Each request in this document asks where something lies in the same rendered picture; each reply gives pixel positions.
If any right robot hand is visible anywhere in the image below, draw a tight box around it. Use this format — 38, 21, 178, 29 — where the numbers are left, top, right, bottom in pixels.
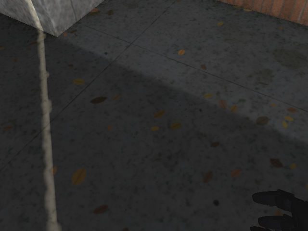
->
250, 189, 308, 231

